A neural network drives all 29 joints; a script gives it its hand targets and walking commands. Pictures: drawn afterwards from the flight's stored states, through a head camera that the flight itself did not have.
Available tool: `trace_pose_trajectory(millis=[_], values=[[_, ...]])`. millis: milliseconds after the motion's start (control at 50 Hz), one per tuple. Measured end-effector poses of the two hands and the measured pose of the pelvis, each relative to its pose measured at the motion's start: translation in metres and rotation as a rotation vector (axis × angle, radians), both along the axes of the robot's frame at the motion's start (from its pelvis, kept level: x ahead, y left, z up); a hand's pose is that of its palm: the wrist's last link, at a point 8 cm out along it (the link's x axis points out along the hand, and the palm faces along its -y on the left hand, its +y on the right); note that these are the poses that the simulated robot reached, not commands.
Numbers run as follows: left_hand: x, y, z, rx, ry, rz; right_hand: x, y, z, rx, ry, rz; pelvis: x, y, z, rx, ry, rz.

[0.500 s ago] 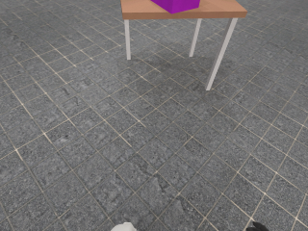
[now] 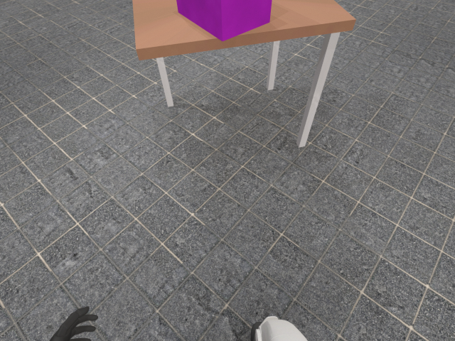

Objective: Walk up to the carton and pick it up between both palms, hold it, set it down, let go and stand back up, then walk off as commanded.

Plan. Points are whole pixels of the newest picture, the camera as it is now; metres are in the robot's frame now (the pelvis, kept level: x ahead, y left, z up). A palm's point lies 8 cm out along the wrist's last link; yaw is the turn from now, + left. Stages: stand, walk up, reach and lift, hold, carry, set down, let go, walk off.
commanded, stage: walk up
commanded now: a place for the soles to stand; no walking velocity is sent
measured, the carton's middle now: out of the picture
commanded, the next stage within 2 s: none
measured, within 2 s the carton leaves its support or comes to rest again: neither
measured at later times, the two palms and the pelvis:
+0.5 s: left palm (80, 301) +0.24 +0.30 -0.13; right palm (367, 234) +0.31 -0.30 -0.08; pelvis +0.23 +0.00 +0.00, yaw +3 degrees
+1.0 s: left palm (119, 198) +0.45 +0.25 -0.09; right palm (374, 193) +0.42 -0.38 -0.11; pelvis +0.39 -0.08 +0.00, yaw +3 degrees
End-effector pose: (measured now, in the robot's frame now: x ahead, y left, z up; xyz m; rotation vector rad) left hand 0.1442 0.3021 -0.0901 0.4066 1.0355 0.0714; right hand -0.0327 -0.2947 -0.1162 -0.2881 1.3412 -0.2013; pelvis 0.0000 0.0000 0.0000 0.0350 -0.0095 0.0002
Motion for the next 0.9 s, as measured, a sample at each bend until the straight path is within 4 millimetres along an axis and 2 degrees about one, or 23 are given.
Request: trace_pose_trajectory(millis=[100,160,220,360,500,540,600,660,720,800,900], values=[[0.018,-0.02,0.015,-0.022,-0.023,0.069,0.084,-0.025,0.015,-0.012,-0.094,0.065,0.047,-0.017,0.015,0.022,-0.027,0.014],[0.022,-0.023,0.02,-0.017,-0.007,0.098,0.132,-0.036,0.022,-0.019,-0.145,0.098,0.072,-0.022,0.021,0.028,-0.039,0.012],[0.025,-0.023,0.018,-0.022,0.018,0.123,0.172,-0.038,0.028,-0.016,-0.175,0.123,0.096,-0.024,0.023,0.023,-0.051,0.009],[0.045,-0.019,-0.003,-0.061,0.105,0.172,0.252,-0.033,0.038,-0.037,-0.177,0.16,0.16,-0.017,0.02,-0.021,-0.034,0.018],[0.091,0.001,-0.043,-0.091,0.186,0.194,0.342,-0.008,0.032,-0.089,-0.191,0.204,0.225,0.004,-0.002,-0.039,-0.022,0.047],[0.11,0.002,-0.043,-0.099,0.189,0.193,0.357,-0.001,0.035,-0.089,-0.206,0.198,0.241,0.008,0.0,-0.033,-0.028,0.055],[0.142,0.008,-0.035,-0.094,0.164,0.182,0.373,-0.002,0.045,-0.102,-0.216,0.18,0.266,0.01,0.008,-0.048,-0.032,0.058],[0.175,0.015,-0.028,-0.074,0.126,0.163,0.382,-0.007,0.05,-0.121,-0.216,0.165,0.287,0.007,0.01,-0.047,-0.044,0.059],[0.205,0.016,-0.022,-0.051,0.098,0.147,0.387,-0.013,0.047,-0.117,-0.2,0.151,0.303,0.002,0.01,-0.038,-0.054,0.058],[0.239,0.007,-0.015,-0.027,0.089,0.129,0.394,-0.027,0.038,-0.097,-0.179,0.125,0.325,-0.012,0.008,-0.018,-0.049,0.058],[0.279,-0.02,-0.009,0.003,0.087,0.117,0.414,-0.053,0.019,-0.058,-0.153,0.103,0.36,-0.042,0.002,0.022,-0.009,0.058]])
